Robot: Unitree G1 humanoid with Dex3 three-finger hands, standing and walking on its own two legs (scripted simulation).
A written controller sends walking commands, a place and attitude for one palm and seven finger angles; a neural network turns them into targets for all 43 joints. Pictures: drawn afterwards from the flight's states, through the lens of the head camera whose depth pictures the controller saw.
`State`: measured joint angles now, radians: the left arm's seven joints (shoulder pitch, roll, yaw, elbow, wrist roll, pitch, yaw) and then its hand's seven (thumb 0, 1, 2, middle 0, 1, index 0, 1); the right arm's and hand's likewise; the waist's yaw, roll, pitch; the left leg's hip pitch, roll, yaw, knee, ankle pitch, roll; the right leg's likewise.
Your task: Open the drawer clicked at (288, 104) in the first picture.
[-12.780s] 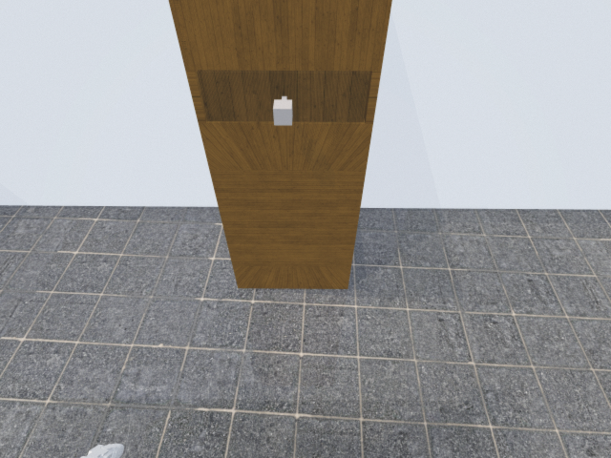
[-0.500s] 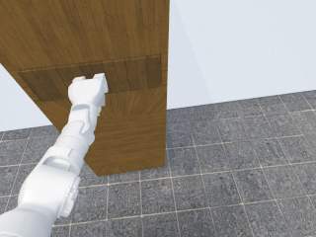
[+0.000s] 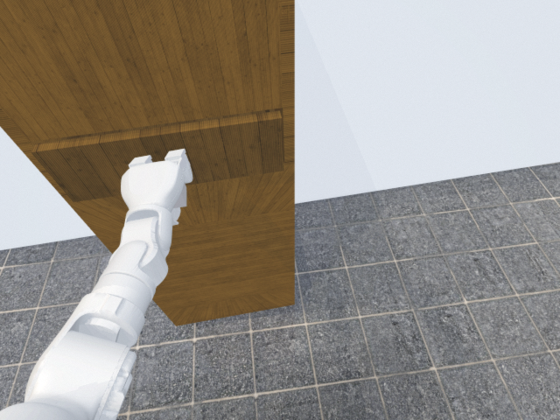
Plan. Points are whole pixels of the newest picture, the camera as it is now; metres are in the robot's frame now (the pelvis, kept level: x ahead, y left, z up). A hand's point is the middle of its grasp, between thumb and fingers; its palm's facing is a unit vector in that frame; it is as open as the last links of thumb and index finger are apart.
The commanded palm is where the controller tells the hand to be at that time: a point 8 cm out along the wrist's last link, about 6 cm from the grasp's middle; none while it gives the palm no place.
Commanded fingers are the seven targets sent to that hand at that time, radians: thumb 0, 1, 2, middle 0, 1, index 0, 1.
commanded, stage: pull the drawer open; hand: left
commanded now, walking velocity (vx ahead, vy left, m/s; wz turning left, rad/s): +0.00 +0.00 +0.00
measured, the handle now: (170, 181) +0.48 +0.17 +0.06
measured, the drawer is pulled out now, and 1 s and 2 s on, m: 0.02 0.10 0.30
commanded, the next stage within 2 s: none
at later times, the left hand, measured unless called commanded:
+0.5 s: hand (167, 218) +0.42 +0.17 +0.04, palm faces -0.03 -0.06 -1.00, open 7.8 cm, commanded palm +0.40 +0.17 +0.10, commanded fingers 0.00 0.90 0.90 -0.40 -1.35 -0.40 -1.35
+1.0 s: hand (167, 248) +0.36 +0.16 +0.04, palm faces +0.03 -0.11 -0.99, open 7.6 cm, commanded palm +0.30 +0.16 +0.10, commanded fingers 0.00 0.90 0.90 -0.40 -1.35 -0.40 -1.35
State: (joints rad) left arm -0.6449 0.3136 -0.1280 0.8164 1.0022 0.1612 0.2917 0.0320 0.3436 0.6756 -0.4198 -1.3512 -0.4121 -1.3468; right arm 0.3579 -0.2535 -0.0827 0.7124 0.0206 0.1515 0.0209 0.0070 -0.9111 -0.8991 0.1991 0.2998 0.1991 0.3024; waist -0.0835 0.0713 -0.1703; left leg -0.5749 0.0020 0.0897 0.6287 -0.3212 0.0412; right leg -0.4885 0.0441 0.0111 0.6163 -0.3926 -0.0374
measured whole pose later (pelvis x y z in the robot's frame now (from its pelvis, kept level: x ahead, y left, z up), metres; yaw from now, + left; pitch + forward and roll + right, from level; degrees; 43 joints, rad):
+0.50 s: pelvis -0.01 -0.01 +0.00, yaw +3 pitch +13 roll +1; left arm -0.69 0.25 -0.20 0.87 1.02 0.17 0.28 0.00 0.37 0.66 -0.42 -1.35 -0.37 -1.35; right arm 0.19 -0.23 -0.05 0.68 0.02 0.16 -0.03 0.00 -0.91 -0.90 0.20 0.30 0.20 0.30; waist -0.04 0.05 -0.14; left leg -0.55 -0.02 0.04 0.65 -0.31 0.03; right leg -0.46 0.03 -0.04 0.65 -0.41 -0.05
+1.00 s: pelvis +0.00 -0.01 +0.00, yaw +0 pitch +10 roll +1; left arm -0.27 0.27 -0.21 0.39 0.99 0.24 0.27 0.06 0.38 0.68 -0.42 -1.35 -0.41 -1.35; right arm 0.25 -0.26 -0.08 0.68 0.04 0.15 0.03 0.01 -0.91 -0.90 0.20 0.30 0.20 0.30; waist -0.03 0.07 -0.15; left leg -0.45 -0.01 0.09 0.58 -0.31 0.03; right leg -0.38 0.04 0.02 0.59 -0.39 -0.05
